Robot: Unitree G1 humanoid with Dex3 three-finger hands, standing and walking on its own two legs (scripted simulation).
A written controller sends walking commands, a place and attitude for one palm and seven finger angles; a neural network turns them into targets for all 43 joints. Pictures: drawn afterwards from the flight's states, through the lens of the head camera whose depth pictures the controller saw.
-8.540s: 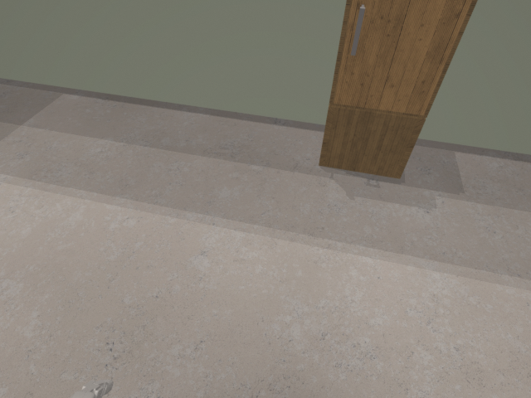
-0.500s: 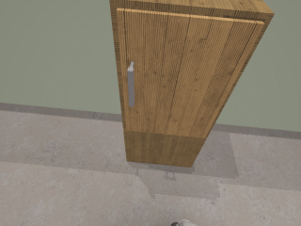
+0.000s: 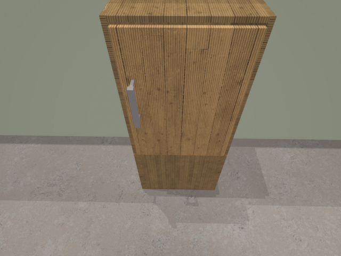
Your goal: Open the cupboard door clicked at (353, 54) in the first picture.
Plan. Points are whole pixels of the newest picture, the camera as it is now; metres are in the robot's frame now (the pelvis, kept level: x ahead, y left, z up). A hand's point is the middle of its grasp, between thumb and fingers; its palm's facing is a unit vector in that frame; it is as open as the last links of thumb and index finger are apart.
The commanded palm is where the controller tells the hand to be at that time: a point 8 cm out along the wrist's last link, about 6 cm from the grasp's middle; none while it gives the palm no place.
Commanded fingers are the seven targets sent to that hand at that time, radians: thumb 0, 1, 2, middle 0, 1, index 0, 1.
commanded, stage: come to a stop and stand still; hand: left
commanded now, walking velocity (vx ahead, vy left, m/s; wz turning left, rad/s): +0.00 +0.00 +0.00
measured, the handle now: (135, 104) +0.58 +0.14 +0.00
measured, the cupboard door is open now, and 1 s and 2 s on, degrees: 0 0 0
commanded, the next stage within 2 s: look again from close up in 0.34 s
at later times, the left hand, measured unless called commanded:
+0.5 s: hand out of the picture -0.03 +0.12 -0.17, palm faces +0.07 -0.98 -0.17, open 7.4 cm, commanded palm none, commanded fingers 0.00 0.90 0.90 -0.20 -0.30 -0.20 -0.30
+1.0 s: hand out of the picture -0.04 +0.20 -0.18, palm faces +0.05 -0.98 -0.19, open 7.4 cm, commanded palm none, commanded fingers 0.00 0.90 0.90 -0.20 -0.30 -0.20 -0.30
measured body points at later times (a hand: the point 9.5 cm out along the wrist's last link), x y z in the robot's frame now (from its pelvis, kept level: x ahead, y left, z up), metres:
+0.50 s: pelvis -0.01 -0.02 +0.00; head +0.01 -0.03 +0.45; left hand -0.03 +0.18 -0.16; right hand +0.00 -0.24 -0.16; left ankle -0.02 +0.12 -0.73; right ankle -0.02 -0.11 -0.74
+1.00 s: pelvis -0.04 +0.02 +0.00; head -0.05 +0.03 +0.45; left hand -0.04 +0.25 -0.16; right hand -0.03 -0.20 -0.16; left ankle -0.02 +0.11 -0.74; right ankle -0.02 -0.11 -0.74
